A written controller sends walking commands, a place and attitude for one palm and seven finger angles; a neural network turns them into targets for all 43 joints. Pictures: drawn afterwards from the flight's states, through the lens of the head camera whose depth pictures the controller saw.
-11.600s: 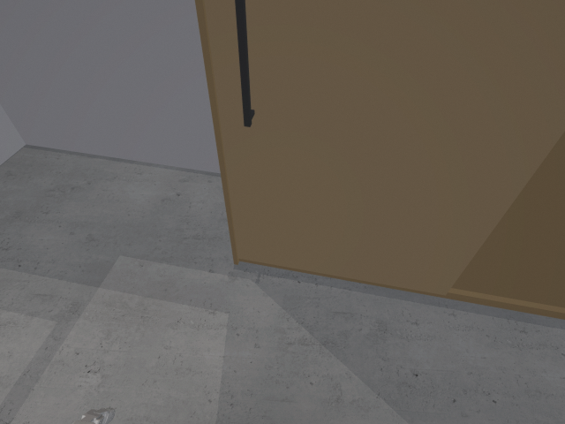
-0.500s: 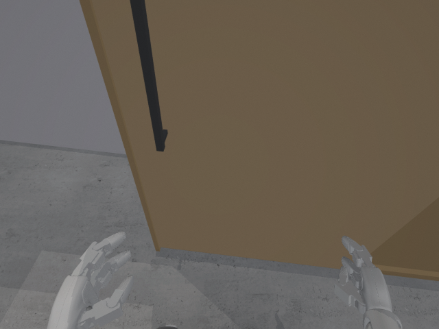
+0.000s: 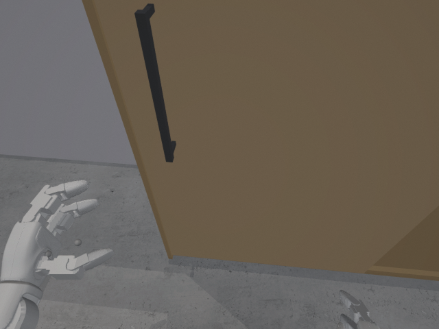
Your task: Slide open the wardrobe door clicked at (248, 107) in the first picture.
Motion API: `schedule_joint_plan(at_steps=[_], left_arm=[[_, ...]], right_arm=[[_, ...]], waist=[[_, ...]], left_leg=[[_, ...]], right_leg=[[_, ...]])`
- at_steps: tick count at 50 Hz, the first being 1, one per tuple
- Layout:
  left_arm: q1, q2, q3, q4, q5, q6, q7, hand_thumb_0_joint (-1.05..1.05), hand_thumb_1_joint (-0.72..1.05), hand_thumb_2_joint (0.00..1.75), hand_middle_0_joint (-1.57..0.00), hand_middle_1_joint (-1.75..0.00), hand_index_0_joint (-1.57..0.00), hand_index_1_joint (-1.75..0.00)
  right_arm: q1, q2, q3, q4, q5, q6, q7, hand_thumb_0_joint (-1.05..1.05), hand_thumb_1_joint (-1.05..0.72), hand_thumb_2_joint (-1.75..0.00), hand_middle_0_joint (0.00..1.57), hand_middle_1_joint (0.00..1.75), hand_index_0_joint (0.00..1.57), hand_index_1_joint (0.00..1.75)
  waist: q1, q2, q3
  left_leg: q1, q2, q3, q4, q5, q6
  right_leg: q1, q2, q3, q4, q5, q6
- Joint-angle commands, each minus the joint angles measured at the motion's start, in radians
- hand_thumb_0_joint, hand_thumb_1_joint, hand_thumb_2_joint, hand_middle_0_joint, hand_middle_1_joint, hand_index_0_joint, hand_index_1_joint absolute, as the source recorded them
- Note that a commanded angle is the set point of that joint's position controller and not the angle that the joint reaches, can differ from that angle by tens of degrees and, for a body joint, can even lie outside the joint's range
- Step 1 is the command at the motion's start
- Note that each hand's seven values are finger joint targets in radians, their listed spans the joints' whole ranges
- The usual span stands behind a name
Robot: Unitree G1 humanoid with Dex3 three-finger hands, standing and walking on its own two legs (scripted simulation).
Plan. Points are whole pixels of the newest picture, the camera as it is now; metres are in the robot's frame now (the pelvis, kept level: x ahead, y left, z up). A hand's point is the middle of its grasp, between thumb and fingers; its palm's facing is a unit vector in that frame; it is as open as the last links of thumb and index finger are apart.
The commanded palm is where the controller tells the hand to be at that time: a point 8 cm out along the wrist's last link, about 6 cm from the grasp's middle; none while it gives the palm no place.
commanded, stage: raise the hand with hooked fingers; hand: left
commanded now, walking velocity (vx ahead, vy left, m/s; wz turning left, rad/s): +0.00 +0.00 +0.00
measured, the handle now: (161, 97) +0.51 +0.16 +0.17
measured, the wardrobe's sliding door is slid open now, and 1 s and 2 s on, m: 0.00 0.00 0.00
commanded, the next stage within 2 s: move the hooked fingers beside the handle in 1.16 s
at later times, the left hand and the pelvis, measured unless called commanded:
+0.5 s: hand (40, 202) +0.25 +0.28 +0.16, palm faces +0.04 -1.00 -0.09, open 13.9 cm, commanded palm +0.22 +0.32 +0.19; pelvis +0.00 +0.01 +0.02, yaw +1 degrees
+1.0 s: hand (40, 170) +0.28 +0.27 +0.20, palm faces +0.05 -1.00 -0.07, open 14.0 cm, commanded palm +0.25 +0.32 +0.21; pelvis +0.01 -0.01 +0.02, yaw +1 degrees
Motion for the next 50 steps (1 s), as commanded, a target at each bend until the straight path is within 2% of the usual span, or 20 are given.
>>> schedule_joint_plan(at_steps=[1,5,7,10,11,12,13,18,21,25,28,32,34,36,39,40,43,46,49,50], left_arm=[[-0.193,0.168,-0.006,-0.145,0.008,-0.018,-0.065,0.0,-0.22,0.42,-0.28,-1.02,-0.28,-1.02],[-0.296,0.303,0.122,-0.163,-0.009,0.033,-0.078,0.0,-0.31,0.38,-0.29,-1.08,-0.29,-1.08],[-0.347,0.317,0.16,-0.212,-0.025,0.031,-0.068,0.0,-0.36,0.36,-0.29,-1.11,-0.29,-1.11],[-0.366,0.327,0.2,-0.183,-0.046,0.042,-0.058,0.0,-0.43,0.33,-0.29,-1.15,-0.29,-1.15],[-0.374,0.302,0.178,-0.165,-0.048,0.054,-0.066,0.0,-0.45,0.32,-0.3,-1.17,-0.3,-1.17],[-0.389,0.306,0.176,-0.148,-0.044,0.07,-0.071,0.0,-0.48,0.31,-0.3,-1.18,-0.3,-1.18],[-0.396,0.29,0.154,-0.107,-0.038,0.096,-0.082,0.0,-0.5,0.3,-0.3,-1.2,-0.3,-1.2],[-0.498,0.311,0.111,-0.007,-0.01,0.228,-0.138,0.0,-0.5,0.3,-0.3,-1.2,-0.3,-1.2],[-0.602,0.387,0.163,-0.053,-0.009,0.251,-0.147,0.0,-0.5,0.3,-0.3,-1.2,-0.3,-1.2],[-0.685,0.483,0.262,-0.12,-0.025,0.21,-0.135,0.0,-0.5,0.3,-0.3,-1.2,-0.3,-1.2],[-0.71,0.47,0.262,-0.06,-0.031,0.204,-0.149,0.0,-0.5,0.3,-0.3,-1.2,-0.3,-1.2],[-0.75,0.467,0.22,0.102,-0.017,0.284,-0.191,0.0,-0.5,0.3,-0.3,-1.2,-0.3,-1.2],[-0.75,0.446,0.181,0.153,-0.005,0.328,-0.21,0.0,-0.5,0.3,-0.3,-1.2,-0.3,-1.2],[-0.711,0.437,0.174,0.157,-0.008,0.352,-0.23,0.0,-0.5,0.3,-0.3,-1.2,-0.3,-1.2],[-0.708,0.476,0.223,0.052,-0.023,0.333,-0.231,0.0,-0.5,0.3,-0.3,-1.2,-0.3,-1.2],[-0.684,0.502,0.253,0.04,-0.029,0.317,-0.223,0.0,-0.5,0.3,-0.3,-1.2,-0.3,-1.2],[-0.694,0.519,0.305,-0.02,-0.046,0.269,-0.196,0.0,-0.5,0.3,-0.3,-1.2,-0.3,-1.2],[-0.708,0.528,0.322,-0.014,-0.04,0.256,-0.168,0.0,-0.5,0.3,-0.3,-1.2,-0.3,-1.2],[-0.732,0.479,0.264,0.004,-0.017,0.272,-0.156,0.0,-0.5,0.3,-0.3,-1.2,-0.3,-1.2],[-0.733,0.477,0.251,0.004,-0.012,0.282,-0.158,0.0,-0.5,0.3,-0.3,-1.2,-0.3,-1.2]], right_arm=[[-0.14,-0.14,-0.041,-0.163,0.014,-0.098,-0.015,0.0,-0.9,-0.9,0.2,0.3,0.2,0.3],[-0.153,-0.152,-0.035,-0.158,0.014,-0.106,-0.038,0.0,-0.9,-0.9,0.2,0.3,0.2,0.3],[-0.167,-0.139,-0.029,-0.166,0.014,-0.11,-0.04,0.0,-0.9,-0.9,0.2,0.3,0.2,0.3],[-0.173,-0.134,-0.017,-0.161,0.011,-0.109,-0.037,0.0,-0.9,-0.9,0.2,0.3,0.2,0.3],[-0.18,-0.132,-0.013,-0.16,0.014,-0.109,-0.035,0.0,-0.9,-0.9,0.2,0.3,0.2,0.3],[-0.178,-0.134,-0.012,-0.159,0.014,-0.108,-0.034,0.0,-0.9,-0.9,0.2,0.3,0.2,0.3],[-0.183,-0.135,-0.008,-0.158,0.016,-0.106,-0.033,0.0,-0.9,-0.9,0.2,0.3,0.2,0.3],[-0.185,-0.147,0.001,-0.168,0.028,-0.082,-0.038,0.0,-0.9,-0.9,0.2,0.3,0.2,0.3],[-0.202,-0.143,0.011,-0.181,0.027,-0.069,-0.041,0.0,-0.9,-0.9,0.2,0.3,0.2,0.3],[-0.219,-0.129,0.024,-0.181,0.017,-0.067,-0.042,0.0,-0.9,-0.9,0.2,0.3,0.2,0.3],[-0.219,-0.126,0.025,-0.167,0.022,-0.065,-0.043,0.0,-0.9,-0.9,0.2,0.3,0.2,0.3],[-0.214,-0.143,0.025,-0.152,0.034,-0.053,-0.043,0.0,-0.9,-0.9,0.2,0.3,0.2,0.3],[-0.21,-0.149,0.023,-0.158,0.04,-0.049,-0.042,0.0,-0.9,-0.9,0.2,0.3,0.2,0.3],[-0.209,-0.152,0.018,-0.172,0.042,-0.044,-0.033,0.0,-0.9,-0.9,0.2,0.3,0.2,0.3],[-0.224,-0.15,0.012,-0.199,0.039,-0.043,-0.023,0.0,-0.9,-0.9,0.2,0.3,0.2,0.3],[-0.223,-0.147,0.014,-0.196,0.035,-0.042,-0.018,0.0,-0.9,-0.9,0.2,0.3,0.2,0.3],[-0.224,-0.14,0.009,-0.201,0.033,-0.045,-0.018,0.0,-0.9,-0.9,0.2,0.3,0.2,0.3],[-0.224,-0.137,0.009,-0.192,0.031,-0.044,-0.02,0.0,-0.9,-0.9,0.2,0.3,0.2,0.3],[-0.215,-0.135,0.008,-0.185,0.036,-0.046,-0.028,0.0,-0.9,-0.9,0.2,0.3,0.2,0.3],[-0.211,-0.137,0.006,-0.183,0.035,-0.042,-0.03,0.0,-0.9,-0.9,0.2,0.3,0.2,0.3]], waist=[[-0.012,0.017,-0.044],[0.018,0.009,-0.093],[0.029,0.059,-0.146],[0.042,0.065,-0.128],[0.036,0.101,-0.112],[0.037,0.088,-0.102],[0.035,0.116,-0.063],[0.024,0.03,0.011],[0.031,0.037,-0.051],[0.044,0.078,-0.149],[0.036,0.106,-0.138],[0.029,0.075,-0.034],[0.024,0.057,-0.021],[0.033,0.022,-0.059],[0.044,0.014,-0.144],[0.052,-0.016,-0.144],[0.053,0.009,-0.182],[0.052,0.062,-0.135],[0.036,0.125,-0.096],[0.037,0.104,-0.086]], left_leg=[[0.14,-0.026,-0.04,-0.136,0.108,0.033],[0.196,-0.026,-0.057,-0.176,0.119,0.036],[0.256,-0.029,-0.061,-0.198,0.153,0.033],[0.279,-0.029,-0.062,-0.216,0.193,0.026],[0.294,-0.031,-0.057,-0.22,0.207,0.025],[0.294,-0.028,-0.06,-0.23,0.211,0.022],[0.286,-0.029,-0.057,-0.239,0.191,0.021],[0.267,-0.028,-0.071,-0.28,0.112,0.029],[0.312,-0.036,-0.073,-0.285,0.134,0.032],[0.381,-0.04,-0.072,-0.282,0.199,0.03],[0.395,-0.042,-0.066,-0.291,0.211,0.029],[0.346,-0.041,-0.069,-0.309,0.173,0.031],[0.339,-0.042,-0.073,-0.313,0.158,0.032],[0.344,-0.044,-0.067,-0.298,0.195,0.035],[0.376,-0.05,-0.066,-0.277,0.241,0.037],[0.371,-0.047,-0.062,-0.269,0.259,0.038],[0.389,-0.05,-0.052,-0.268,0.27,0.038],[0.377,-0.048,-0.043,-0.271,0.259,0.039],[0.387,-0.046,-0.043,-0.28,0.247,0.036],[0.385,-0.044,-0.039,-0.274,0.261,0.038]], right_leg=[[-0.03,0.012,0.041,-0.169,0.15,0.013],[0.036,0.013,0.037,-0.197,0.134,0.008],[0.072,0.017,0.022,-0.195,0.171,0.002],[0.111,0.026,0.012,-0.21,0.226,-0.005],[0.106,0.024,0.013,-0.213,0.253,-0.005],[0.109,0.025,0.005,-0.214,0.263,-0.005],[0.094,0.024,0.009,-0.225,0.251,-0.005],[0.074,0.024,0.014,-0.275,0.176,0.002],[0.11,0.024,0.022,-0.291,0.181,-0.002],[0.174,0.028,0.026,-0.3,0.234,-0.008],[0.175,0.026,0.025,-0.308,0.267,-0.008],[0.137,0.018,0.031,-0.333,0.246,-0.006],[0.118,0.017,0.027,-0.334,0.225,-0.003],[0.138,0.011,0.032,-0.323,0.27,-0.002],[0.164,0.01,0.029,-0.3,0.312,-0.001],[0.181,0.012,0.034,-0.302,0.328,-0.001],[0.189,0.015,0.032,-0.293,0.347,0.002],[0.174,0.01,0.045,-0.304,0.345,0.003],[0.145,0.009,0.036,-0.304,0.33,0.0],[0.155,0.007,0.042,-0.307,0.35,0.0]])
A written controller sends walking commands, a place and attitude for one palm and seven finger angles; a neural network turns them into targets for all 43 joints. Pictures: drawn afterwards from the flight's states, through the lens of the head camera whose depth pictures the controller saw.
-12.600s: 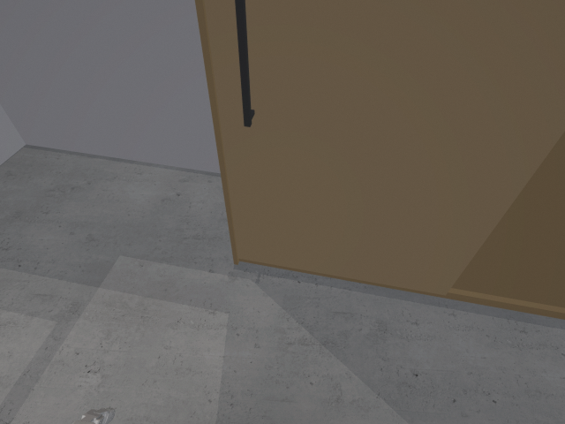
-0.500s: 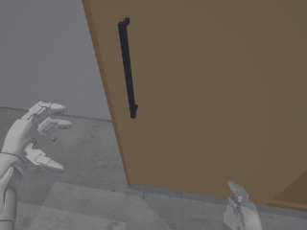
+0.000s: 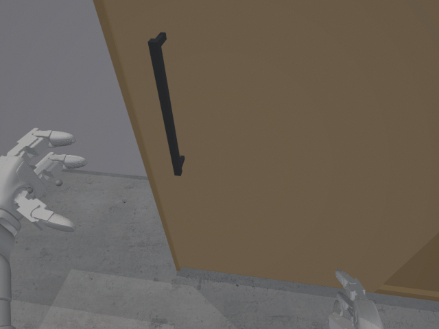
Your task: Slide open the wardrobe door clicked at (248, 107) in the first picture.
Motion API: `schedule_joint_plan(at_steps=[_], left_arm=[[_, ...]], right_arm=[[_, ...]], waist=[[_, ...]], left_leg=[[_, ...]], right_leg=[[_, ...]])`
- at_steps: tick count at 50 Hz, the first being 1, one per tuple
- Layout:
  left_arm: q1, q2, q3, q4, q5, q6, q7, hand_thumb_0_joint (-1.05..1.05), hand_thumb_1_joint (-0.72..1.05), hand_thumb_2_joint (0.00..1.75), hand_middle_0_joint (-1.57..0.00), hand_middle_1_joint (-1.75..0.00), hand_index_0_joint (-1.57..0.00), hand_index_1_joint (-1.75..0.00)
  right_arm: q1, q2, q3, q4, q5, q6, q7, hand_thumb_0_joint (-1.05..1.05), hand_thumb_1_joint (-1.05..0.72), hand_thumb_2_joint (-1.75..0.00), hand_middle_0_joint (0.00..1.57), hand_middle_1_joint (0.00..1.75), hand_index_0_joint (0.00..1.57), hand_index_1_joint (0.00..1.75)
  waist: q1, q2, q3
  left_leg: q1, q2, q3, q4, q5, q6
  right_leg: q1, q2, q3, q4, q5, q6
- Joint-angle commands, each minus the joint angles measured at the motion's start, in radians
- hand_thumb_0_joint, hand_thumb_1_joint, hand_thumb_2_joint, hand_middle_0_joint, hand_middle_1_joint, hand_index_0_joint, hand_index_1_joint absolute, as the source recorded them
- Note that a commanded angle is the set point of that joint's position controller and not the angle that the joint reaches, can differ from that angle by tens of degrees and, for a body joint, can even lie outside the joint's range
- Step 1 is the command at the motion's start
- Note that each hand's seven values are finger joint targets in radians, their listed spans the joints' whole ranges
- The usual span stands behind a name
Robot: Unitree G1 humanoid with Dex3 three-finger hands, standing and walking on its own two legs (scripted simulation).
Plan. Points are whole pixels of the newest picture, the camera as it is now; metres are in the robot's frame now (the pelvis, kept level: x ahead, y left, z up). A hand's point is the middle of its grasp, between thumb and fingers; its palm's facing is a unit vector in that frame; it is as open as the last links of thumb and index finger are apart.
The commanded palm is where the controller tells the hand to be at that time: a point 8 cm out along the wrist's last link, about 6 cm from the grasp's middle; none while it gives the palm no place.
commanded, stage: raise the hand with hooked fingers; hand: left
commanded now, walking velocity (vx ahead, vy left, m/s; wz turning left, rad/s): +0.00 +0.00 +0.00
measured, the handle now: (171, 115) +0.50 +0.16 +0.15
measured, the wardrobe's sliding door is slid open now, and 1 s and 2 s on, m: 0.00 0.00 0.00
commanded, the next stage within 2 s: move the hooked fingers beside the handle in 0.16 s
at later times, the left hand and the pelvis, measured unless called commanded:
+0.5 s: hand (74, 173) +0.30 +0.27 +0.17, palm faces +0.02 -1.00 -0.08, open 14.0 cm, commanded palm +0.27 +0.31 +0.18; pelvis +0.00 +0.00 +0.00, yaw +1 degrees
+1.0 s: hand (101, 149) +0.35 +0.25 +0.17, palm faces +0.00 -1.00 -0.04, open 14.0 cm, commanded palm +0.33 +0.29 +0.18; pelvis +0.00 +0.00 +0.00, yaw +0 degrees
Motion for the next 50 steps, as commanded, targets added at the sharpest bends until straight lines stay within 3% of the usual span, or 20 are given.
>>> schedule_joint_plan(at_steps=[1,4,6,10,15,18,20,24,25,28,29,30,34,35,39,41,45,47,49,50], left_arm=[[-0.318,0.304,0.08,-0.193,-0.002,-0.04,0.018,0.0,-0.5,0.3,-0.3,-1.2,-0.3,-1.2],[-0.322,0.29,0.054,-0.192,0.002,-0.025,0.003,0.0,-0.5,0.3,-0.3,-1.2,-0.3,-1.2],[-0.298,0.31,0.083,-0.198,-0.01,-0.028,-0.007,0.0,-0.5,0.3,-0.3,-1.2,-0.3,-1.2],[-0.27,0.335,0.122,-0.189,-0.027,-0.043,-0.009,0.0,-0.5,0.3,-0.3,-1.2,-0.3,-1.2],[-0.305,0.32,0.098,-0.084,-0.021,-0.023,-0.004,0.0,-0.5,0.3,-0.3,-1.2,-0.3,-1.2],[-0.428,0.294,0.031,-0.091,0.004,-0.025,-0.004,0.0,-0.5,0.3,-0.3,-1.2,-0.3,-1.2],[-0.499,0.294,0.003,-0.11,0.012,-0.046,-0.001,0.0,-0.5,0.3,-0.3,-1.2,-0.3,-1.2],[-0.511,0.297,0.018,-0.16,0.018,-0.093,0.014,0.0,-0.5,0.3,-0.3,-1.2,-0.3,-1.2],[-0.497,0.309,0.03,-0.124,0.013,-0.095,0.018,0.0,-0.5,0.3,-0.3,-1.2,-0.3,-1.2],[-0.441,0.301,0.059,-0.031,0.009,-0.075,0.027,0.0,-0.5,0.3,-0.3,-1.2,-0.3,-1.2],[-0.445,0.295,0.046,-0.008,0.018,-0.06,0.03,0.0,-0.5,0.3,-0.3,-1.2,-0.3,-1.2],[-0.418,0.305,0.057,0.038,0.019,-0.041,0.035,0.0,-0.5,0.3,-0.3,-1.2,-0.3,-1.2],[-0.476,0.295,0.026,0.021,0.043,-0.008,0.051,0.0,-0.5,0.3,-0.3,-1.2,-0.3,-1.2],[-0.487,0.295,0.019,0.017,0.042,-0.01,0.054,0.0,-0.5,0.3,-0.3,-1.2,-0.3,-1.2],[-0.61,0.275,-0.005,-0.097,0.043,-0.079,0.071,0.0,-0.5,0.3,-0.3,-1.2,-0.3,-1.2],[-0.623,0.292,0.01,-0.075,0.04,-0.095,0.076,0.0,-0.5,0.3,-0.3,-1.2,-0.3,-1.2],[-0.636,0.288,-0.01,0.101,0.058,-0.071,0.078,0.0,-0.5,0.3,-0.3,-1.2,-0.3,-1.2],[-0.704,0.253,-0.067,0.14,0.075,-0.05,0.078,0.0,-0.5,0.3,-0.3,-1.2,-0.3,-1.2],[-0.749,0.238,-0.094,0.108,0.086,-0.049,0.085,0.0,-0.5,0.3,-0.3,-1.2,-0.3,-1.2],[-0.736,0.254,-0.08,0.114,0.087,-0.051,0.09,0.0,-0.5,0.3,-0.3,-1.2,-0.3,-1.2]], right_arm=[[-0.134,-0.106,-0.043,-0.163,0.003,-0.059,-0.01,0.0,-0.9,-0.9,0.2,0.3,0.2,0.3],[-0.131,-0.108,-0.045,-0.169,0.006,-0.057,-0.017,0.0,-0.9,-0.9,0.2,0.3,0.2,0.3],[-0.132,-0.11,-0.047,-0.169,0.004,-0.054,-0.015,0.0,-0.9,-0.9,0.2,0.3,0.2,0.3],[-0.139,-0.106,-0.045,-0.167,0.003,-0.05,-0.011,0.0,-0.9,-0.9,0.2,0.3,0.2,0.3],[-0.132,-0.112,-0.046,-0.154,0.008,-0.039,-0.013,0.0,-0.9,-0.9,0.2,0.3,0.2,0.3],[-0.131,-0.109,-0.045,-0.157,0.012,-0.037,-0.022,0.0,-0.9,-0.9,0.2,0.3,0.2,0.3],[-0.126,-0.11,-0.045,-0.151,0.011,-0.038,-0.027,0.0,-0.9,-0.9,0.2,0.3,0.2,0.3],[-0.124,-0.102,-0.043,-0.157,0.003,-0.047,-0.03,0.0,-0.9,-0.9,0.2,0.3,0.2,0.3],[-0.116,-0.105,-0.042,-0.146,0.001,-0.043,-0.028,0.0,-0.9,-0.9,0.2,0.3,0.2,0.3],[-0.117,-0.109,-0.047,-0.143,0.003,-0.038,-0.023,0.0,-0.9,-0.9,0.2,0.3,0.2,0.3],[-0.122,-0.113,-0.045,-0.142,0.006,-0.034,-0.021,0.0,-0.9,-0.9,0.2,0.3,0.2,0.3],[-0.115,-0.114,-0.047,-0.14,0.005,-0.027,-0.016,0.0,-0.9,-0.9,0.2,0.3,0.2,0.3],[-0.115,-0.116,-0.051,-0.162,0.009,-0.014,-0.012,0.0,-0.9,-0.9,0.2,0.3,0.2,0.3],[-0.113,-0.116,-0.049,-0.163,0.008,-0.009,-0.01,0.0,-0.9,-0.9,0.2,0.3,0.2,0.3],[-0.104,-0.109,-0.054,-0.164,0.003,-0.018,-0.018,0.0,-0.9,-0.9,0.2,0.3,0.2,0.3],[-0.09,-0.111,-0.052,-0.15,0.0,-0.015,-0.02,0.0,-0.9,-0.9,0.2,0.3,0.2,0.3],[-0.064,-0.126,-0.055,-0.113,0.005,0.0,-0.028,0.0,-0.9,-0.9,0.2,0.3,0.2,0.3],[-0.07,-0.126,-0.052,-0.114,0.009,0.006,-0.031,0.0,-0.9,-0.9,0.2,0.3,0.2,0.3],[-0.068,-0.124,-0.054,-0.123,0.006,0.007,-0.029,0.0,-0.9,-0.9,0.2,0.3,0.2,0.3],[-0.061,-0.126,-0.056,-0.125,0.004,0.01,-0.025,0.0,-0.9,-0.9,0.2,0.3,0.2,0.3]], waist=[[-0.002,0.097,-0.133],[-0.008,0.064,-0.147],[-0.002,0.008,-0.183],[0.011,-0.009,-0.193],[-0.004,-0.01,-0.111],[-0.027,0.048,-0.134],[-0.039,0.036,-0.154],[-0.025,0.08,-0.261],[-0.024,0.032,-0.248],[-0.009,-0.01,-0.207],[-0.008,0.012,-0.178],[0.001,-0.025,-0.155],[-0.009,0.024,-0.178],[-0.011,-0.001,-0.171],[-0.035,0.042,-0.27],[-0.037,0.029,-0.272],[-0.048,-0.013,-0.176],[-0.058,0.034,-0.143],[-0.059,0.083,-0.191],[-0.054,0.036,-0.218]], left_leg=[[0.152,-0.035,-0.036,-0.048,0.166,0.045],[0.16,-0.036,-0.041,-0.046,0.166,0.047],[0.168,-0.036,-0.04,-0.034,0.201,0.051],[0.166,-0.038,-0.039,-0.026,0.22,0.049],[0.124,-0.035,-0.04,-0.027,0.166,0.047],[0.149,-0.038,-0.042,-0.031,0.143,0.047],[0.168,-0.035,-0.045,-0.023,0.154,0.05],[0.218,-0.04,-0.053,-0.023,0.205,0.049],[0.205,-0.035,-0.052,-0.021,0.214,0.05],[0.158,-0.035,-0.051,-0.036,0.194,0.047],[0.14,-0.034,-0.047,-0.042,0.179,0.045],[0.122,-0.032,-0.046,-0.041,0.18,0.046],[0.127,-0.032,-0.041,-0.041,0.178,0.045],[0.123,-0.029,-0.039,-0.036,0.183,0.047],[0.201,-0.029,-0.047,-0.026,0.211,0.05],[0.198,-0.029,-0.043,-0.025,0.215,0.052],[0.136,-0.026,-0.039,-0.035,0.148,0.051],[0.126,-0.029,-0.042,-0.044,0.125,0.049],[0.155,-0.03,-0.05,-0.04,0.15,0.047],[0.16,-0.026,-0.051,-0.033,0.182,0.05]], right_leg=[[-0.078,0.002,0.052,-0.087,0.268,0.009],[-0.079,0.004,0.044,-0.082,0.268,0.014],[-0.051,0.002,0.051,-0.074,0.325,0.02],[-0.041,0.004,0.046,-0.066,0.353,0.02],[-0.096,-0.001,0.057,-0.08,0.292,0.024],[-0.124,0.002,0.051,-0.079,0.247,0.018],[-0.116,0.001,0.057,-0.08,0.253,0.016],[-0.069,0.003,0.042,-0.055,0.3,0.005],[-0.059,0.004,0.043,-0.059,0.315,0.005],[-0.069,0.001,0.036,-0.057,0.309,0.01],[-0.083,-0.002,0.036,-0.059,0.29,0.009],[-0.079,-0.003,0.039,-0.063,0.294,0.009],[-0.095,-0.006,0.038,-0.057,0.276,0.008],[-0.087,-0.005,0.042,-0.061,0.281,0.007],[-0.078,0.002,0.039,-0.048,0.29,0.002],[-0.071,0.005,0.045,-0.052,0.307,0.004],[-0.11,0.0,0.047,-0.068,0.245,0.007],[-0.141,-0.002,0.047,-0.071,0.217,0.005],[-0.131,-0.004,0.043,-0.061,0.228,-0.002],[-0.107,-0.002,0.043,-0.059,0.257,-0.004]])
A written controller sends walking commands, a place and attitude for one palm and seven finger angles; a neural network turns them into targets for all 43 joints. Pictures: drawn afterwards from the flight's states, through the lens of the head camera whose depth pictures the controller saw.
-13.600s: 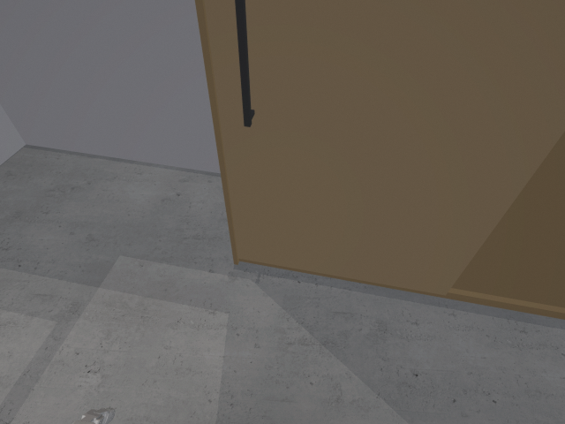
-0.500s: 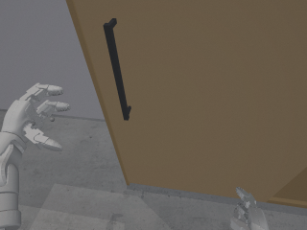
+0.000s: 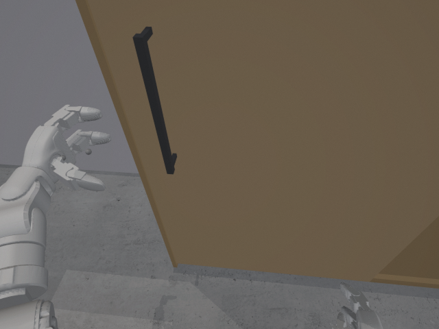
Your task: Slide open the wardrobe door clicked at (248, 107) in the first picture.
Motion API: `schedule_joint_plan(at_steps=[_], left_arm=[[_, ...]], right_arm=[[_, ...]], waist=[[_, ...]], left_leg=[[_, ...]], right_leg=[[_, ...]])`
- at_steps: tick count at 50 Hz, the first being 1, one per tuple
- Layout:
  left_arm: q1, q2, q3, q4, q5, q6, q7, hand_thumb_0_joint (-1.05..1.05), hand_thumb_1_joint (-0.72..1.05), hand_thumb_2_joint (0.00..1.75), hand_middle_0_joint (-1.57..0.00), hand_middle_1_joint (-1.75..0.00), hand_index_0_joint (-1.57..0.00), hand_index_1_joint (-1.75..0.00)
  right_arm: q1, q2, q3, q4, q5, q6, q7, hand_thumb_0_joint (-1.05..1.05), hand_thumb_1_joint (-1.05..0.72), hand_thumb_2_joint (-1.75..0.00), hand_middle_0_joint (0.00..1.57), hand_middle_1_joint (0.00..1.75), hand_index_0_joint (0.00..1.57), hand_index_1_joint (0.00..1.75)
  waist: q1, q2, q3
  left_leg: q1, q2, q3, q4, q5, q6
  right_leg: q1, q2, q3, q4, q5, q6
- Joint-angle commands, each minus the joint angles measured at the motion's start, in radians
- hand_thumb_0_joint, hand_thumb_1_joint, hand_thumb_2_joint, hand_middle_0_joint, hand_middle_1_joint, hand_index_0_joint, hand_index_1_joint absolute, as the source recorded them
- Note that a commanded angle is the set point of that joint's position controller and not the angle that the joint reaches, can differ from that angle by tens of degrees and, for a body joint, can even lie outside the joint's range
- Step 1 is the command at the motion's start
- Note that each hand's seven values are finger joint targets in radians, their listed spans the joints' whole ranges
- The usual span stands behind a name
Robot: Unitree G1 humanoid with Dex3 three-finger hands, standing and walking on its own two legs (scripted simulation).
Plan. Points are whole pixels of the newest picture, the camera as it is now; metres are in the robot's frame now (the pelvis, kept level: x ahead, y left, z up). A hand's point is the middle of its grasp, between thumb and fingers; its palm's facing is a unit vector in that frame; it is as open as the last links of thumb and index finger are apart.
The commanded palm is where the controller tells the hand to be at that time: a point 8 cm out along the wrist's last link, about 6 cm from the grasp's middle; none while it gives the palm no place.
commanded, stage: move the hooked fingers beside the handle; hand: left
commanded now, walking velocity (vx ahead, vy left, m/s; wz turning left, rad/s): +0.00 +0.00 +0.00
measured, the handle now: (161, 112) +0.50 +0.16 +0.15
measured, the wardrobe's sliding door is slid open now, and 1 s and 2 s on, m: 0.00 0.00 0.00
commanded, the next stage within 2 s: feel for the door with the fingertips in 1.72 s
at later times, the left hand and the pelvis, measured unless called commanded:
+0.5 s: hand (108, 131) +0.40 +0.23 +0.18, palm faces -0.03 -1.00 -0.01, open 14.0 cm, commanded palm +0.39 +0.28 +0.17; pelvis +0.01 +0.00 +0.00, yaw -1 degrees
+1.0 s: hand (118, 121) +0.45 +0.23 +0.16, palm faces -0.03 -1.00 -0.01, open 14.0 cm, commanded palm +0.42 +0.28 +0.17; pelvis +0.01 +0.01 +0.00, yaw -2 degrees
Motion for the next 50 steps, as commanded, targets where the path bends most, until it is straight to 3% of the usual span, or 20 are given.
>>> schedule_joint_plan(at_steps=[1,3,5,9,13,15,18,20,22,25,28,30,31,33,38,41,45,48,49,50], left_arm=[[-0.413,0.282,0.068,-0.215,-0.005,-0.063,0.014,0.0,-0.5,0.3,-0.3,-1.2,-0.3,-1.2],[-0.415,0.281,0.082,-0.233,-0.015,-0.088,0.016,0.0,-0.5,0.3,-0.3,-1.2,-0.3,-1.2],[-0.406,0.282,0.089,-0.183,-0.023,-0.101,0.017,0.0,-0.5,0.3,-0.3,-1.2,-0.3,-1.2],[-0.419,0.3,0.103,-0.079,-0.006,-0.09,0.028,0.0,-0.5,0.3,-0.3,-1.2,-0.3,-1.2],[-0.497,0.271,0.041,-0.087,0.017,-0.088,0.028,0.0,-0.5,0.3,-0.3,-1.2,-0.3,-1.2],[-0.519,0.286,0.049,-0.11,0.014,-0.108,0.029,0.0,-0.5,0.3,-0.3,-1.2,-0.3,-1.2],[-0.575,0.287,0.058,-0.124,-0.001,-0.139,0.025,0.0,-0.5,0.3,-0.3,-1.2,-0.3,-1.2],[-0.574,0.288,0.056,-0.074,-0.004,-0.144,0.025,0.0,-0.5,0.3,-0.3,-1.2,-0.3,-1.2],[-0.562,0.32,0.089,-0.005,0.004,-0.138,0.028,0.0,-0.5,0.3,-0.3,-1.2,-0.3,-1.2],[-0.6,0.295,0.043,0.087,0.022,-0.121,0.032,0.0,-0.5,0.3,-0.3,-1.2,-0.3,-1.2],[-0.662,0.349,0.065,0.159,0.041,-0.128,0.031,0.0,-0.5,0.3,-0.3,-1.2,-0.3,-1.2],[-0.713,0.344,0.05,0.132,0.037,-0.164,0.028,0.0,-0.5,0.3,-0.3,-1.2,-0.3,-1.2],[-0.734,0.38,0.081,0.104,0.041,-0.188,0.028,0.0,-0.5,0.3,-0.3,-1.2,-0.3,-1.2],[-0.744,0.358,0.068,0.054,0.039,-0.226,0.025,0.0,-0.5,0.3,-0.3,-1.2,-0.3,-1.2],[-0.705,0.346,0.07,0.24,0.026,-0.207,0.003,0.0,-0.5,0.3,-0.3,-1.2,-0.3,-1.2],[-0.757,0.33,0.029,0.298,0.051,-0.186,0.008,0.0,-0.5,0.3,-0.3,-1.2,-0.3,-1.2],[-0.77,0.38,0.065,0.257,0.055,-0.23,0.03,0.0,-0.5,0.3,-0.3,-1.2,-0.3,-1.2],[-0.781,0.395,0.095,0.187,0.046,-0.277,0.031,0.0,-0.5,0.3,-0.3,-1.2,-0.3,-1.2],[-0.811,0.369,0.07,0.149,0.044,-0.29,0.028,0.0,-0.5,0.3,-0.3,-1.2,-0.3,-1.2],[-0.789,0.367,0.073,0.128,0.036,-0.294,0.03,0.0,-0.5,0.3,-0.3,-1.2,-0.3,-1.2]], right_arm=[[-0.073,-0.127,-0.057,-0.155,-0.005,-0.048,0.0,0.0,-0.9,-0.9,0.2,0.3,0.2,0.3],[-0.071,-0.122,-0.057,-0.16,-0.008,-0.045,0.004,0.0,-0.9,-0.9,0.2,0.3,0.2,0.3],[-0.058,-0.125,-0.057,-0.149,-0.01,-0.039,0.007,0.0,-0.9,-0.9,0.2,0.3,0.2,0.3],[-0.049,-0.13,-0.061,-0.139,-0.006,-0.026,0.007,0.0,-0.9,-0.9,0.2,0.3,0.2,0.3],[-0.036,-0.13,-0.063,-0.146,-0.004,-0.007,0.012,0.0,-0.9,-0.9,0.2,0.3,0.2,0.3],[-0.022,-0.135,-0.069,-0.142,-0.008,-0.003,0.011,0.0,-0.9,-0.9,0.2,0.3,0.2,0.3],[-0.013,-0.134,-0.072,-0.134,-0.009,-0.003,0.008,0.0,-0.9,-0.9,0.2,0.3,0.2,0.3],[0.002,-0.14,-0.071,-0.12,-0.011,0.002,0.006,0.0,-0.9,-0.9,0.2,0.3,0.2,0.3],[0.011,-0.143,-0.073,-0.111,-0.011,0.008,0.008,0.0,-0.9,-0.9,0.2,0.3,0.2,0.3],[0.024,-0.147,-0.073,-0.099,-0.008,0.024,0.009,0.0,-0.9,-0.9,0.2,0.3,0.2,0.3],[0.043,-0.155,-0.075,-0.096,-0.01,0.039,0.009,0.0,-0.9,-0.9,0.2,0.3,0.2,0.3],[0.052,-0.154,-0.079,-0.098,-0.014,0.042,0.01,0.0,-0.9,-0.9,0.2,0.3,0.2,0.3],[0.056,-0.155,-0.082,-0.102,-0.014,0.041,0.012,0.0,-0.9,-0.9,0.2,0.3,0.2,0.3],[0.06,-0.15,-0.083,-0.108,-0.018,0.038,0.016,0.0,-0.9,-0.9,0.2,0.3,0.2,0.3],[0.087,-0.163,-0.086,-0.078,-0.013,0.056,0.017,0.0,-0.9,-0.9,0.2,0.3,0.2,0.3],[0.098,-0.167,-0.087,-0.076,-0.011,0.068,0.021,0.0,-0.9,-0.9,0.2,0.3,0.2,0.3],[0.124,-0.17,-0.093,-0.082,-0.02,0.085,0.023,0.0,-0.9,-0.9,0.2,0.3,0.2,0.3],[0.122,-0.168,-0.096,-0.092,-0.023,0.08,0.026,0.0,-0.9,-0.9,0.2,0.3,0.2,0.3],[0.114,-0.164,-0.094,-0.092,-0.022,0.079,0.027,0.0,-0.9,-0.9,0.2,0.3,0.2,0.3],[0.122,-0.163,-0.096,-0.095,-0.024,0.081,0.027,0.0,-0.9,-0.9,0.2,0.3,0.2,0.3]], waist=[[-0.01,0.031,-0.261],[-0.009,0.001,-0.311],[-0.009,-0.049,-0.289],[-0.011,-0.011,-0.209],[-0.027,0.054,-0.226],[-0.033,0.001,-0.268],[-0.042,0.019,-0.311],[-0.045,-0.024,-0.291],[-0.037,-0.019,-0.275],[-0.048,-0.007,-0.217],[-0.058,-0.007,-0.226],[-0.063,-0.019,-0.28],[-0.057,0.002,-0.33],[-0.058,0.053,-0.405],[-0.067,-0.022,-0.283],[-0.073,0.018,-0.233],[-0.071,-0.013,-0.315],[-0.062,0.014,-0.408],[-0.069,0.052,-0.412],[-0.063,0.028,-0.433]], left_leg=[[0.207,-0.022,-0.045,-0.037,0.216,0.051],[0.225,-0.023,-0.043,-0.03,0.254,0.051],[0.199,-0.02,-0.037,-0.027,0.253,0.053],[0.154,-0.021,-0.03,-0.039,0.201,0.05],[0.167,-0.022,-0.026,-0.029,0.223,0.05],[0.188,-0.015,-0.032,-0.018,0.265,0.055],[0.219,-0.018,-0.035,-0.015,0.265,0.054],[0.198,-0.017,-0.032,-0.014,0.261,0.056],[0.17,-0.021,-0.027,-0.018,0.243,0.056],[0.132,-0.021,-0.023,-0.019,0.212,0.055],[0.108,-0.021,-0.022,-0.014,0.185,0.054],[0.12,-0.019,-0.02,0.001,0.225,0.058],[0.147,-0.02,-0.025,0.004,0.252,0.059],[0.207,-0.021,-0.027,0.018,0.307,0.057],[0.12,-0.017,-0.016,0.009,0.251,0.058],[0.092,-0.019,-0.016,0.005,0.225,0.057],[0.109,-0.013,-0.023,0.017,0.26,0.057],[0.169,-0.012,-0.03,0.024,0.302,0.055],[0.192,-0.011,-0.032,0.023,0.319,0.053],[0.206,-0.007,-0.035,0.025,0.355,0.055]], right_leg=[[-0.043,0.005,0.047,-0.075,0.31,-0.003],[-0.015,0.007,0.045,-0.064,0.358,-0.001],[-0.011,0.008,0.045,-0.065,0.37,0.003],[-0.057,0.006,0.051,-0.07,0.325,0.004],[-0.062,0.004,0.055,-0.066,0.343,-0.001],[-0.044,0.009,0.05,-0.06,0.375,-0.002],[-0.042,0.014,0.053,-0.058,0.38,-0.001],[-0.04,0.013,0.051,-0.06,0.38,0.0],[-0.045,0.012,0.057,-0.059,0.381,0.004],[-0.08,0.008,0.055,-0.063,0.342,0.001],[-0.094,0.008,0.065,-0.062,0.32,0.004],[-0.059,0.006,0.068,-0.05,0.364,0.004],[-0.043,0.011,0.071,-0.042,0.391,0.003],[-0.031,0.015,0.068,-0.028,0.434,-0.001],[-0.077,0.017,0.062,-0.039,0.414,0.004],[-0.125,0.018,0.06,-0.041,0.362,0.001],[-0.09,0.019,0.06,-0.029,0.371,-0.002],[-0.065,0.028,0.065,-0.017,0.407,-0.001],[-0.07,0.027,0.064,-0.017,0.416,-0.003],[-0.055,0.028,0.056,-0.012,0.427,-0.005]])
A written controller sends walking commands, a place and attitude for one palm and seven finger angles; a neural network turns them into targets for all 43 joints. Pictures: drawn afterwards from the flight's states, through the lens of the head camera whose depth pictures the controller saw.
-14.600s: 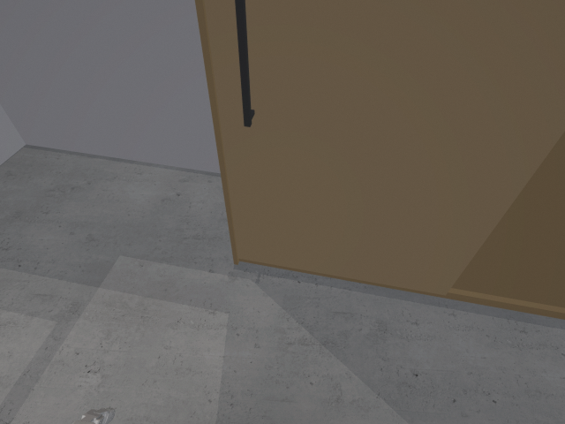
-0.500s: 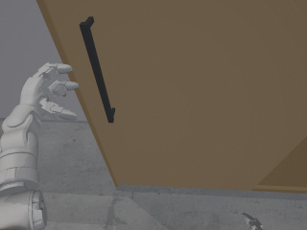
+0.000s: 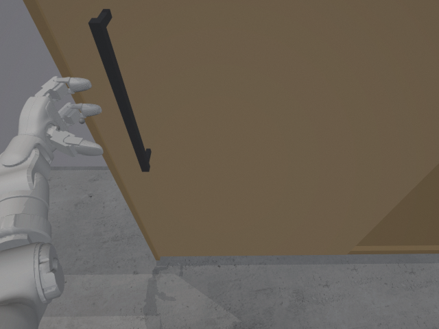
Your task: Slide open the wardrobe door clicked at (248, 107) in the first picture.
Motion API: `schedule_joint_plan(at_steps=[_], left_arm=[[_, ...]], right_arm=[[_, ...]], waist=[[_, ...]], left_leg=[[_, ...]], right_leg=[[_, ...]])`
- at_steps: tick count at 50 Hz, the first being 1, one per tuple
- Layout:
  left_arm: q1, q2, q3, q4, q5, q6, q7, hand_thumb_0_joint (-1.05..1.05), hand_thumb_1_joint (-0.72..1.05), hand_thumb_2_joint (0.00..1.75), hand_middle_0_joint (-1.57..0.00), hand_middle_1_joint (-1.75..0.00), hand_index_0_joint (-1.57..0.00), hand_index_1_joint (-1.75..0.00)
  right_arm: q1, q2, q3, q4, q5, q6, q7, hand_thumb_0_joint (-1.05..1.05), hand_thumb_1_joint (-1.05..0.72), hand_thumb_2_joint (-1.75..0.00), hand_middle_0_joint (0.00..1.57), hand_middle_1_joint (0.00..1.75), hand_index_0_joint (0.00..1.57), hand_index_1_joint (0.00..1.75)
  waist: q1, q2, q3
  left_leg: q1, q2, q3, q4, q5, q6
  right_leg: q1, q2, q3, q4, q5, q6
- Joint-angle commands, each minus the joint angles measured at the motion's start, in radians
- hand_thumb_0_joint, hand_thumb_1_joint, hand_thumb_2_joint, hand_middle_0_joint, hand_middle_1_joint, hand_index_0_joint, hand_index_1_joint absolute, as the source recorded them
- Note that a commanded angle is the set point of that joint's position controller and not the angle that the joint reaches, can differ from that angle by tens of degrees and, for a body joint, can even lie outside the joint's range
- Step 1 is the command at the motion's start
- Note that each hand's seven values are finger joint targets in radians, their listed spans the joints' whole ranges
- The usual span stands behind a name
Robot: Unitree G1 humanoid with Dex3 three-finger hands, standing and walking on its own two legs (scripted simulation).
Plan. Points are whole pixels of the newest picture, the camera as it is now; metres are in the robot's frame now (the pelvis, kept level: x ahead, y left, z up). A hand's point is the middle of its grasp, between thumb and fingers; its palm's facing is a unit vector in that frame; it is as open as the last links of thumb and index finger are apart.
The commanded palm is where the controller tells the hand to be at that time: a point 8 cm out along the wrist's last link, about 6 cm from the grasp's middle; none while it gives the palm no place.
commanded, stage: move the hooked fingers beside the handle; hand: left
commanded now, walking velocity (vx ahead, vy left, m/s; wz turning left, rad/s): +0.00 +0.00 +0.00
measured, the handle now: (129, 107) +0.49 +0.17 +0.15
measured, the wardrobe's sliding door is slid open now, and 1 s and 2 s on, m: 0.00 0.00 0.00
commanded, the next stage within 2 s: feel for the door with the fingertips in 0.72 s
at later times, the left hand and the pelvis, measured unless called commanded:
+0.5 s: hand (84, 120) +0.42 +0.22 +0.18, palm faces +0.01 -1.00 -0.01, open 14.0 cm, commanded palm +0.40 +0.28 +0.17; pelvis -0.01 +0.00 +0.00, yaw +1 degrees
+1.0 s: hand (87, 121) +0.42 +0.22 +0.17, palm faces -0.03 -1.00 +0.01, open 14.0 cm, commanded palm +0.40 +0.27 +0.17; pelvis +0.00 +0.00 +0.00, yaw +1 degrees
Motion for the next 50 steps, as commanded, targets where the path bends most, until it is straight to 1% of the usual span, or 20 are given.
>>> schedule_joint_plan(at_steps=[1,2,4,7,12,15,17,19,25,28,32,33,34,36,37,38,41,45,47,50], left_arm=[[-0.458,0.31,0.07,-0.339,-0.032,-0.112,0.003,0.0,-0.5,0.3,-0.3,-1.2,-0.3,-1.2],[-0.432,0.272,0.048,-0.324,-0.035,-0.098,0.004,0.0,-0.5,0.3,-0.3,-1.2,-0.3,-1.2],[-0.376,0.293,0.072,-0.249,-0.033,-0.058,0.006,0.0,-0.5,0.3,-0.3,-1.2,-0.3,-1.2],[-0.35,0.243,0.024,-0.231,-0.029,-0.008,0.006,0.0,-0.5,0.3,-0.3,-1.2,-0.3,-1.2],[-0.396,0.223,0.012,-0.373,-0.035,-0.027,0.028,0.0,-0.5,0.3,-0.3,-1.2,-0.3,-1.2],[-0.476,0.22,0.005,-0.382,-0.05,-0.056,0.04,0.0,-0.5,0.3,-0.3,-1.2,-0.3,-1.2],[-0.518,0.205,-0.01,-0.349,-0.038,-0.056,0.048,0.0,-0.5,0.3,-0.3,-1.2,-0.3,-1.2],[-0.529,0.19,-0.027,-0.33,-0.024,-0.052,0.057,0.0,-0.5,0.3,-0.3,-1.2,-0.3,-1.2],[-0.448,0.226,0.0,-0.202,-0.013,-0.027,0.057,0.0,-0.5,0.3,-0.3,-1.2,-0.3,-1.2],[-0.462,0.199,-0.019,-0.233,-0.019,-0.043,0.049,0.0,-0.5,0.3,-0.3,-1.2,-0.3,-1.2],[-0.493,0.285,0.042,-0.196,-0.022,-0.068,0.047,0.0,-0.5,0.3,-0.3,-1.2,-0.3,-1.2],[-0.478,0.307,0.062,-0.188,-0.02,-0.071,0.044,0.0,-0.5,0.3,-0.3,-1.2,-0.3,-1.2],[-0.498,0.296,0.046,-0.189,-0.017,-0.077,0.04,0.0,-0.5,0.3,-0.3,-1.2,-0.3,-1.2],[-0.5,0.334,0.067,-0.218,-0.006,-0.095,0.035,0.0,-0.5,0.3,-0.3,-1.2,-0.3,-1.2],[-0.508,0.3,0.037,-0.241,-0.006,-0.1,0.028,0.0,-0.5,0.3,-0.3,-1.2,-0.3,-1.2],[-0.48,0.317,0.057,-0.226,-0.01,-0.1,0.024,0.0,-0.5,0.3,-0.3,-1.2,-0.3,-1.2],[-0.455,0.281,0.029,-0.243,-0.032,-0.097,-0.005,0.0,-0.5,0.3,-0.3,-1.2,-0.3,-1.2],[-0.436,0.166,-0.05,-0.258,-0.063,-0.053,-0.023,0.0,-0.5,0.3,-0.3,-1.2,-0.3,-1.2],[-0.421,0.197,-0.016,-0.231,-0.062,-0.026,-0.009,0.0,-0.5,0.3,-0.3,-1.2,-0.3,-1.2],[-0.429,0.187,-0.017,-0.247,-0.054,-0.013,0.027,0.0,-0.5,0.3,-0.3,-1.2,-0.3,-1.2]], right_arm=[[-0.003,-0.142,-0.055,-0.123,-0.001,-0.044,-0.004,0.0,-0.9,-0.9,0.2,0.3,0.2,0.3],[-0.005,-0.139,-0.054,-0.122,-0.001,-0.046,0.0,0.0,-0.9,-0.9,0.2,0.3,0.2,0.3],[-0.003,-0.144,-0.053,-0.115,0.003,-0.039,-0.001,0.0,-0.9,-0.9,0.2,0.3,0.2,0.3],[-0.014,-0.143,-0.053,-0.129,0.008,-0.031,0.0,0.0,-0.9,-0.9,0.2,0.3,0.2,0.3],[-0.023,-0.134,-0.055,-0.145,0.005,-0.029,0.001,0.0,-0.9,-0.9,0.2,0.3,0.2,0.3],[-0.03,-0.133,-0.048,-0.131,0.006,-0.035,-0.01,0.0,-0.9,-0.9,0.2,0.3,0.2,0.3],[-0.038,-0.131,-0.043,-0.117,0.007,-0.041,-0.012,0.0,-0.9,-0.9,0.2,0.3,0.2,0.3],[-0.039,-0.129,-0.041,-0.11,0.006,-0.047,-0.012,0.0,-0.9,-0.9,0.2,0.3,0.2,0.3],[-0.027,-0.137,-0.041,-0.11,0.004,-0.034,-0.006,0.0,-0.9,-0.9,0.2,0.3,0.2,0.3],[-0.041,-0.131,-0.041,-0.126,0.005,-0.033,-0.005,0.0,-0.9,-0.9,0.2,0.3,0.2,0.3],[-0.029,-0.141,-0.041,-0.119,0.005,-0.026,-0.009,0.0,-0.9,-0.9,0.2,0.3,0.2,0.3],[-0.03,-0.141,-0.041,-0.123,0.006,-0.026,-0.01,0.0,-0.9,-0.9,0.2,0.3,0.2,0.3],[-0.028,-0.139,-0.04,-0.12,0.007,-0.025,-0.011,0.0,-0.9,-0.9,0.2,0.3,0.2,0.3],[-0.022,-0.14,-0.042,-0.122,0.004,-0.023,-0.011,0.0,-0.9,-0.9,0.2,0.3,0.2,0.3],[-0.026,-0.136,-0.042,-0.123,0.005,-0.026,-0.01,0.0,-0.9,-0.9,0.2,0.3,0.2,0.3],[-0.019,-0.137,-0.044,-0.12,0.006,-0.026,-0.011,0.0,-0.9,-0.9,0.2,0.3,0.2,0.3],[-0.022,-0.139,-0.045,-0.12,0.009,-0.027,-0.012,0.0,-0.9,-0.9,0.2,0.3,0.2,0.3],[-0.019,-0.137,-0.051,-0.119,0.013,-0.032,-0.01,0.0,-0.9,-0.9,0.2,0.3,0.2,0.3],[-0.017,-0.144,-0.053,-0.111,0.012,-0.031,-0.009,0.0,-0.9,-0.9,0.2,0.3,0.2,0.3],[-0.017,-0.14,-0.053,-0.114,0.01,-0.029,-0.004,0.0,-0.9,-0.9,0.2,0.3,0.2,0.3]], waist=[[0.026,0.101,-0.4],[0.022,0.084,-0.377],[0.028,0.042,-0.288],[0.027,0.031,-0.237],[0.017,0.044,-0.31],[-0.002,-0.009,-0.274],[-0.009,0.034,-0.252],[-0.007,0.073,-0.259],[0.016,0.008,-0.277],[0.015,0.029,-0.291],[0.01,-0.047,-0.266],[0.021,-0.015,-0.276],[0.008,-0.01,-0.273],[0.019,0.024,-0.311],[0.013,0.063,-0.325],[0.016,0.053,-0.323],[0.013,0.065,-0.317],[0.001,0.034,-0.292],[0.004,-0.011,-0.262],[0.01,-0.01,-0.251]], left_leg=[[0.336,-0.019,-0.068,-0.018,0.39,0.041],[0.334,-0.02,-0.07,-0.021,0.386,0.041],[0.259,-0.02,-0.063,-0.035,0.324,0.042],[0.224,-0.023,-0.051,-0.047,0.287,0.045],[0.293,-0.021,-0.063,-0.038,0.317,0.043],[0.284,-0.019,-0.069,-0.044,0.26,0.048],[0.289,-0.022,-0.072,-0.052,0.228,0.044],[0.304,-0.024,-0.078,-0.052,0.223,0.039],[0.243,-0.03,-0.066,-0.04,0.236,0.043],[0.254,-0.031,-0.06,-0.038,0.248,0.042],[0.203,-0.032,-0.055,-0.042,0.213,0.05],[0.201,-0.034,-0.05,-0.039,0.211,0.049],[0.205,-0.035,-0.047,-0.038,0.214,0.05],[0.217,-0.035,-0.05,-0.033,0.249,0.051],[0.243,-0.037,-0.046,-0.027,0.268,0.051],[0.243,-0.036,-0.047,-0.025,0.266,0.051],[0.253,-0.033,-0.046,-0.025,0.281,0.051],[0.269,-0.03,-0.05,-0.029,0.281,0.051],[0.237,-0.031,-0.051,-0.037,0.242,0.051],[0.226,-0.034,-0.05,-0.034,0.242,0.051]], right_leg=[[0.044,0.022,0.024,-0.042,0.422,-0.013],[0.034,0.023,0.019,-0.047,0.418,-0.013],[0.025,0.022,0.016,-0.057,0.389,-0.012],[0.014,0.021,0.013,-0.065,0.367,-0.01],[0.02,0.025,0.015,-0.063,0.37,-0.012],[0.009,0.026,0.014,-0.077,0.319,-0.011],[-0.02,0.025,0.017,-0.082,0.287,-0.011],[-0.035,0.021,0.017,-0.081,0.27,-0.014],[0.021,0.013,0.02,-0.07,0.318,-0.014],[0.02,0.014,0.024,-0.066,0.34,-0.012],[0.039,0.015,0.033,-0.071,0.339,-0.002],[0.048,0.013,0.039,-0.067,0.341,-0.004],[0.044,0.012,0.041,-0.069,0.347,-0.002],[0.064,0.012,0.042,-0.058,0.374,-0.004],[0.057,0.013,0.044,-0.059,0.394,-0.005],[0.056,0.015,0.044,-0.062,0.392,-0.005],[0.055,0.019,0.04,-0.065,0.41,-0.007],[0.022,0.023,0.021,-0.072,0.382,-0.01],[0.006,0.025,0.021,-0.08,0.359,-0.003],[0.008,0.021,0.019,-0.076,0.345,-0.006]])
